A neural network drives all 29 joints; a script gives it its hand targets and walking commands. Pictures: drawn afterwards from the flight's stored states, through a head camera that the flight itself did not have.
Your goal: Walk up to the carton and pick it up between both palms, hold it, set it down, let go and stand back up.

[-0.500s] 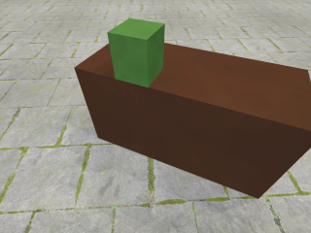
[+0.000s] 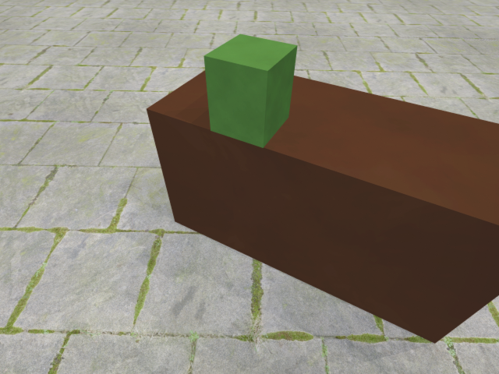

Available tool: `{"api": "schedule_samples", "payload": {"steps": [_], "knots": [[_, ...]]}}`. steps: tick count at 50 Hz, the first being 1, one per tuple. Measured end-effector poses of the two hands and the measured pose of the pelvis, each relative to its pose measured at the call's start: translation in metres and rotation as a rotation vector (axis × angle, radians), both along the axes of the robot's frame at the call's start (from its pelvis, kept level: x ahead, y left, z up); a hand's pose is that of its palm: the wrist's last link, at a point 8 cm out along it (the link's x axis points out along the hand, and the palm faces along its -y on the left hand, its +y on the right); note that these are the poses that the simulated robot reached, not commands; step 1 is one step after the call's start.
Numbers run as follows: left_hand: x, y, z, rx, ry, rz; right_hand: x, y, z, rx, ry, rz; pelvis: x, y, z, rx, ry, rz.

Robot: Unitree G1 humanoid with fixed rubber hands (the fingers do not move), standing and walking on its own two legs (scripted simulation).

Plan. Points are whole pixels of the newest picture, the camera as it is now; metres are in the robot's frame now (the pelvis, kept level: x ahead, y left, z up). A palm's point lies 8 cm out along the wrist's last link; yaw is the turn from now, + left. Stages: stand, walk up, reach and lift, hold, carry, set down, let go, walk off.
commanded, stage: walk up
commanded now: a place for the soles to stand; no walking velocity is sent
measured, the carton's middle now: (251, 90) +0.96 +0.02 +0.01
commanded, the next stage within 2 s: none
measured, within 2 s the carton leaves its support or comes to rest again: neither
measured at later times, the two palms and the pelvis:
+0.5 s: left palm (129, 316) +0.28 +0.26 -0.12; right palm out of the picture +0.04 -0.20 -0.12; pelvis +0.17 +0.02 -0.01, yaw +0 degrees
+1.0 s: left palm (129, 295) +0.34 +0.28 -0.15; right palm (356, 229) +0.49 -0.24 -0.10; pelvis +0.38 +0.02 -0.02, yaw +1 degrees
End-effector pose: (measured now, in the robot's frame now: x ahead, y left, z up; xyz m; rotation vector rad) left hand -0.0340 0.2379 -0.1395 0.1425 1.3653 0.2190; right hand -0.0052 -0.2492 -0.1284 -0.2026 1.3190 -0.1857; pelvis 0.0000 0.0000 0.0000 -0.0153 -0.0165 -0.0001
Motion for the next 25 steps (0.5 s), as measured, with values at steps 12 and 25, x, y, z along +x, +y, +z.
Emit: {"api": "schedule_samples", "payload": {"steps": [12, 25], "knots": [[0.096, 0.059, -0.009, -0.018, -0.011, -0.093, 0.009, 0.046, 0.009, -0.047, 0.051, -0.087, 0.069, 0.041, -0.004, 0.001, -0.027, -0.018], [0.319, 0.018, 0.015, -0.018, -0.303, -0.223, 0.050, 0.053, 0.004, 0.044, 0.207, -0.135, 0.172, 0.023, -0.008, 0.009, -0.016, -0.007]]}}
